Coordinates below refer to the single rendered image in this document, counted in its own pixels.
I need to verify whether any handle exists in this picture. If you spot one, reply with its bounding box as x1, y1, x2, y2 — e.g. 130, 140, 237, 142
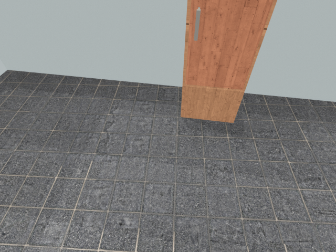
194, 7, 201, 41

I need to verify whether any cupboard door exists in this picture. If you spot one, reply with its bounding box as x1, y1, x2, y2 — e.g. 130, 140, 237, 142
185, 0, 274, 90

